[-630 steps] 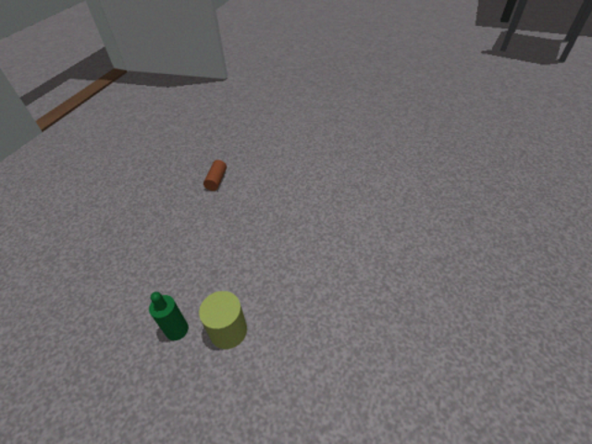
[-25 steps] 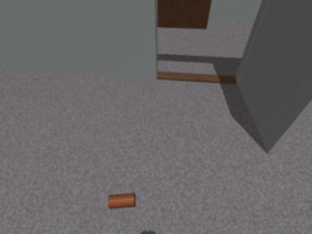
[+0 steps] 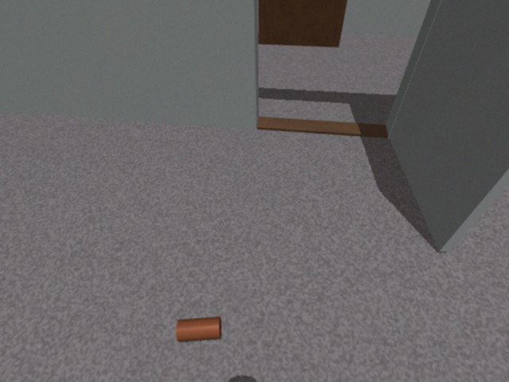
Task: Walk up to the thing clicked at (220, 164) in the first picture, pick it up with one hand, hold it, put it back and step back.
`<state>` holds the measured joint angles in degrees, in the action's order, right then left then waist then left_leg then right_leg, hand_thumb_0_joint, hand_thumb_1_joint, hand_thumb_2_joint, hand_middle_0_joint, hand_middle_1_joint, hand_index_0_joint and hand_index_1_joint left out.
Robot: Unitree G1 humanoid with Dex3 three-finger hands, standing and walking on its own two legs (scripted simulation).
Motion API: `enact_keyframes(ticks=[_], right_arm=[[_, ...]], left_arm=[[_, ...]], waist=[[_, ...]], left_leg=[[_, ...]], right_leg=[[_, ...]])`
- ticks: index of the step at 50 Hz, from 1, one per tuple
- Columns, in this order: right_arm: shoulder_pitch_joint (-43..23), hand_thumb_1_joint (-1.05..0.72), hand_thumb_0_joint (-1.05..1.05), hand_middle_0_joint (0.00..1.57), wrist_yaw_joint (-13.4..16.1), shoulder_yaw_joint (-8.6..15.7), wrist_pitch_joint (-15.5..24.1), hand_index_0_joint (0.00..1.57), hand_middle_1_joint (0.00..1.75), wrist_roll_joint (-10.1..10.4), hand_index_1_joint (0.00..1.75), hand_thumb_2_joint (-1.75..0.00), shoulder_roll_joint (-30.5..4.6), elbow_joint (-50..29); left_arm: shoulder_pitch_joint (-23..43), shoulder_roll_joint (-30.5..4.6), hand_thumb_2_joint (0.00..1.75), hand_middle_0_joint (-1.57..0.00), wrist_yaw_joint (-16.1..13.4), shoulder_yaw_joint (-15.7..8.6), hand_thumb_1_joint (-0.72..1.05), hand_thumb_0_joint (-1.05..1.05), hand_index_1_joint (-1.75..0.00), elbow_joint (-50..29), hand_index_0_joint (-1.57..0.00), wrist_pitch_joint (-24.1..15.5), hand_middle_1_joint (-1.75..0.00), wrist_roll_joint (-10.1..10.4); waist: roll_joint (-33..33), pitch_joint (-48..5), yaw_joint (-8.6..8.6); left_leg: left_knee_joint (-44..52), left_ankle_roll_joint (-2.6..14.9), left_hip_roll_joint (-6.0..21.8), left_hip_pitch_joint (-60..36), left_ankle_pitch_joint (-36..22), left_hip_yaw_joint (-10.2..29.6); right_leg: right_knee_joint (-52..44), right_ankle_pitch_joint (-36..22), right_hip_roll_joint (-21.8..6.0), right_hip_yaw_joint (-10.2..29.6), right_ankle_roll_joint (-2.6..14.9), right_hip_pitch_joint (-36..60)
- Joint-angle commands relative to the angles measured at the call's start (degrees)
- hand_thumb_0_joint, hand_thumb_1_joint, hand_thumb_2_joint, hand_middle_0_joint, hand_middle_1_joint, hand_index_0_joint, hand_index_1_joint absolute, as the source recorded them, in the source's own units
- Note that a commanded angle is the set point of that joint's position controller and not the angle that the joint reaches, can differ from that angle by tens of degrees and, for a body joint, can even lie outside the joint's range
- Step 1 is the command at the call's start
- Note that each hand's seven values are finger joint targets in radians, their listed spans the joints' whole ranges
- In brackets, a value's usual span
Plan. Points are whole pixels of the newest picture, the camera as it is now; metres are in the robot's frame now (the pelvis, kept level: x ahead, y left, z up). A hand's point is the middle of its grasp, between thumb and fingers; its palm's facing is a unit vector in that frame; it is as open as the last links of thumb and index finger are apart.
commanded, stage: stand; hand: left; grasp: from above
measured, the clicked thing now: (199, 328) +0.44 +0.24 -0.75
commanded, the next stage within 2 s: rise first in 0.44 s
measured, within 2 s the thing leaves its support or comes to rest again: neither
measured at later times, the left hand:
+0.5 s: hand out of the picture +0.06 +0.25 -0.16, palm faces -0.04 -0.94 -0.34, open 7.4 cm
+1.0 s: hand out of the picture +0.12 +0.26 -0.19, palm faces -0.08 -0.92 -0.39, open 12.7 cm
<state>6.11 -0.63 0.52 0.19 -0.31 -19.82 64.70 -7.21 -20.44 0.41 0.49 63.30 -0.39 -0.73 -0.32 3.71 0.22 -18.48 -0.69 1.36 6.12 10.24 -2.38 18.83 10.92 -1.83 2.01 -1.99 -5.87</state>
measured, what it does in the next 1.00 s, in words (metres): stands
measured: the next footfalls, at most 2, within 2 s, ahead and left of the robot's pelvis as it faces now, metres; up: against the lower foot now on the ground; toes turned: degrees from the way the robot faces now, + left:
none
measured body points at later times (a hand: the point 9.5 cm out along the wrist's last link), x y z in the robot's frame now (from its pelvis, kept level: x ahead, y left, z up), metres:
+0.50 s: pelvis +0.00 +0.00 +0.00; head +0.01 +0.00 +0.45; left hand +0.07 +0.30 -0.13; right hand +0.07 -0.30 -0.13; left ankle +0.00 +0.13 -0.75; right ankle -0.01 -0.14 -0.75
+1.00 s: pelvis -0.01 +0.00 -0.04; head +0.06 +0.01 +0.40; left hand +0.13 +0.31 -0.16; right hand +0.12 -0.25 -0.16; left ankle +0.00 +0.13 -0.75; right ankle -0.01 -0.14 -0.75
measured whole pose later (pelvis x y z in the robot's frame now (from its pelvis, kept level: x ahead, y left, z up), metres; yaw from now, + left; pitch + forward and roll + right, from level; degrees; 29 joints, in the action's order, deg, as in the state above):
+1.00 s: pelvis -0.01 +0.00 -0.04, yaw +2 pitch +10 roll -1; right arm 13.4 0.6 1.9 3.6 1.5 -13.9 38.7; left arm -3.5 -18.6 1.9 -7.5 48.0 7.8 -10.6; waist 0.5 -2.5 1.2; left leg -45.9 -0.5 1.4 35.1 21.1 0.1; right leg 44.9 21.9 -1.8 0.5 -2.0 -33.3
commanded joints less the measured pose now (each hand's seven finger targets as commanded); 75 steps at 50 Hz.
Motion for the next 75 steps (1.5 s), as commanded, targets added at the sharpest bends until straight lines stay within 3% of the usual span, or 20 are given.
enact_keyframes(ticks=[1,18,21,27,28,29,30,31,32,33,35,37,38,41,45,49,56,63,70,75], right_arm=[[-1.61,-0.90,0.00,0.20,0.82,2.39,1.33,0.20,0.30,-0.08,0.30,-0.90,-12.57,-3.15],[-1.45,-0.90,0.00,0.20,0.73,2.40,1.09,0.20,0.30,-0.21,0.30,-0.90,-12.27,-3.30],[-1.66,-0.90,0.00,0.20,0.74,2.44,1.26,0.20,0.30,-0.19,0.30,-0.90,-12.29,-3.46],[-1.16,-0.94,0.00,0.20,0.82,2.45,1.26,0.20,0.30,-0.21,0.30,-0.92,-12.43,-3.39],[-0.68,-0.99,0.00,0.20,1.82,-0.55,4.41,0.20,0.30,3.65,0.30,-0.92,-2.62,-19.91],[2.30,-0.95,0.00,0.20,2.42,-0.06,4.60,0.20,0.30,3.77,0.30,-0.92,-4.36,-16.87],[3.91,-0.95,0.00,0.20,2.87,0.68,4.05,0.20,0.30,3.58,0.30,-0.92,-6.28,-16.27],[4.51,-0.93,0.00,0.20,2.74,1.48,3.46,0.20,0.30,3.47,0.30,-0.91,-6.39,-17.51],[5.33,-0.92,0.00,0.20,2.97,2.42,3.58,0.20,0.30,2.87,0.30,-0.91,-6.40,-18.60],[6.66,-0.90,0.00,0.20,3.33,3.31,4.03,0.20,0.30,2.62,0.30,-0.90,-6.45,-19.20],[8.73,-0.92,0.00,0.20,2.89,4.46,4.37,0.20,0.30,1.43,0.30,-0.90,-5.95,-21.03],[8.72,-0.92,0.00,0.20,2.41,5.19,4.44,0.20,0.30,1.26,0.30,-0.90,-5.34,-23.76],[8.04,-0.92,0.00,0.20,2.39,5.28,4.46,0.20,0.30,1.39,0.30,-0.90,-5.14,-25.39],[5.76,-0.89,0.00,0.20,2.20,4.79,4.42,0.20,0.30,1.81,0.30,-0.90,-4.41,-29.06],[4.59,-0.87,0.00,0.20,1.80,4.91,5.19,0.20,0.30,1.83,0.30,-0.89,-4.12,-32.83],[6.30,-0.90,0.00,0.20,1.93,5.19,6.82,0.20,0.30,1.50,0.30,-0.90,-3.41,-33.85],[6.47,-0.90,0.00,0.20,2.73,5.32,8.63,0.20,0.30,1.08,0.30,-0.90,-2.82,-36.74],[5.85,-0.93,0.00,0.20,3.07,5.11,9.28,0.20,0.30,1.02,0.30,-0.91,-2.39,-38.76],[5.43,-0.92,0.00,0.20,2.86,5.02,10.19,0.20,0.30,0.69,0.30,-0.91,-1.90,-41.01],[5.01,-0.92,0.00,0.20,2.75,4.82,10.76,0.20,0.30,0.71,0.30,-0.91,-1.74,-41.39]], left_arm=[[1.34,-11.89,0.90,-0.20,-1.08,-2.26,0.90,0.00,-0.30,-2.92,-0.20,-1.37,-0.30,0.20],[1.24,-12.30,0.90,-0.20,-1.12,-2.53,0.90,0.00,-0.30,-2.96,-0.20,-1.28,-0.30,0.03],[1.63,-12.15,0.90,-0.20,-1.13,-2.52,0.90,0.00,-0.30,-3.04,-0.20,-1.32,-0.30,0.00],[1.42,-12.11,0.95,-0.17,-1.09,-2.49,0.83,0.00,-0.38,-3.08,-0.16,-1.29,-0.38,0.07],[21.52,-0.99,0.95,-0.23,-1.83,-2.11,0.77,0.00,-0.46,-23.18,-0.20,-6.78,-0.46,2.84],[28.12,-4.63,0.99,-0.20,-2.23,-3.60,0.69,0.00,-0.54,-18.76,-0.16,-6.36,-0.54,2.60],[18.12,-10.01,0.99,-0.18,-2.62,-7.35,0.61,0.00,-0.62,-8.17,-0.14,-3.98,-0.61,1.24],[13.04,-9.87,0.96,-0.17,-1.80,-7.96,0.53,0.00,-0.70,-3.91,-0.15,-2.77,-0.68,0.55],[16.29,-11.32,0.97,-0.13,-1.13,-8.20,0.45,0.00,-0.78,-5.52,-0.12,-2.87,-0.76,-0.94],[17.85,-14.94,0.97,-0.13,-0.70,-10.70,0.37,0.00,-0.83,-7.60,-0.12,-3.46,-0.81,-2.12],[7.81,-12.64,0.95,-0.08,1.10,-11.55,0.21,0.00,-0.95,-2.85,-0.10,-2.13,-0.97,-5.93],[3.53,-11.95,0.99,-0.05,1.80,-12.59,0.05,0.00,-1.01,-6.26,-0.07,-1.12,-1.03,-7.66],[4.10,-11.91,0.99,-0.05,1.56,-12.58,-0.03,0.00,-1.03,-9.23,-0.06,-0.37,-1.05,-8.03],[4.25,-8.22,1.00,-0.05,0.69,-10.34,-0.27,0.00,-1.06,-11.40,-0.06,3.69,-1.06,-9.02],[6.41,-8.63,0.99,-0.05,0.32,-10.16,-0.50,0.00,-1.08,-17.89,-0.05,7.15,-1.08,-9.68],[7.45,-8.78,0.98,-0.07,0.40,-11.02,-0.54,0.00,-1.09,-25.51,-0.07,6.68,-1.09,-10.24],[-1.85,-9.45,1.02,-0.06,0.33,-12.30,-0.58,0.00,-1.08,-36.50,-0.05,6.95,-1.06,-13.81],[-7.16,-8.27,0.99,-0.07,-0.24,-11.28,-0.57,0.00,-1.07,-42.88,-0.07,10.75,-1.07,-14.38],[-11.45,-8.13,0.97,-0.07,-0.71,-11.69,-0.57,0.00,-1.06,-46.90,-0.07,12.16,-1.07,-15.70],[-9.30,-8.51,0.98,-0.08,-1.24,-10.86,-0.58,0.00,-1.06,-49.19,-0.08,11.67,-1.06,-17.03]], waist=[[0.54,-5.58,0.02],[0.35,-4.33,0.08],[0.35,-5.29,0.14],[0.45,-4.49,0.17],[1.69,-0.30,6.42],[1.31,-3.19,4.34],[-1.43,-2.26,3.77],[-1.27,-2.06,1.85],[-1.93,-5.80,2.12],[-0.07,-10.48,1.16],[0.34,-15.67,0.30],[2.37,-19.64,-2.35],[4.52,-19.87,-2.61],[2.52,-15.14,-1.32],[-0.22,-14.04,0.07],[-0.08,-17.70,1.07],[5.11,-23.28,0.56],[2.79,-24.56,1.76],[3.75,-25.06,1.16],[3.22,-26.38,2.10]], left_leg=[[1.92,1.68,6.87,-2.97,-9.76,4.92],[3.02,1.62,6.39,-1.38,-4.62,5.09],[2.43,1.63,6.72,-2.45,-7.97,5.16],[2.68,1.55,6.49,-1.75,-6.33,5.07],[-1.71,1.22,-1.26,7.31,2.24,-1.19],[-2.30,1.20,-1.31,6.20,3.16,-1.04],[-3.46,1.41,-1.39,8.16,4.13,-0.49],[-5.26,1.23,-1.22,10.25,2.63,-0.79],[-7.53,1.47,-1.42,10.94,1.12,-0.57],[-9.21,1.26,-1.52,10.47,-0.97,-0.34],[-13.70,0.91,-1.94,12.60,-5.09,0.37],[-15.61,0.46,-2.55,13.16,-7.69,0.38],[-15.34,0.06,-2.55,13.28,-6.75,0.37],[-15.23,-0.02,-1.86,16.88,-2.54,1.36],[-19.13,0.39,-1.29,21.56,3.07,1.61],[-25.41,0.75,-1.30,24.75,2.94,1.46],[-31.77,0.34,-0.32,26.85,-0.98,2.70],[-37.22,1.25,-0.36,31.31,-2.84,2.85],[-40.96,1.09,-0.39,36.45,-0.57,3.36],[-44.51,1.28,-0.57,39.99,1.62,3.31]], right_leg=[[-2.63,-11.35,-5.51,3.46,2.76,-0.45],[-3.64,-6.75,-5.42,3.40,2.80,-1.21],[-2.82,-9.16,-5.43,3.21,3.02,-0.94],[-3.50,-7.70,-5.47,3.38,2.85,-1.32],[0.33,-1.29,1.98,-2.35,2.21,-12.94],[0.47,0.40,1.77,-2.85,2.19,-10.21],[1.18,2.40,2.23,-3.57,2.52,-10.94],[3.23,1.97,2.45,-3.86,2.68,-11.82],[5.08,0.69,2.26,-3.57,2.72,-12.67],[7.16,-1.92,1.99,-3.29,2.67,-11.94],[11.84,-5.48,2.03,-3.58,2.90,-13.07],[14.30,-6.84,2.07,-3.61,3.10,-12.16],[14.47,-5.42,2.18,-3.64,3.15,-13.10],[14.39,-0.52,2.58,-4.47,3.16,-17.31],[17.42,5.22,2.70,-4.56,2.85,-22.76],[23.35,4.54,2.32,-3.90,2.37,-27.06],[31.58,2.15,2.31,-4.07,2.76,-32.80],[34.46,-0.06,2.28,-3.88,2.35,-35.03],[38.66,2.11,2.32,-4.25,2.66,-39.20],[41.46,2.94,2.38,-4.05,2.51,-42.41]])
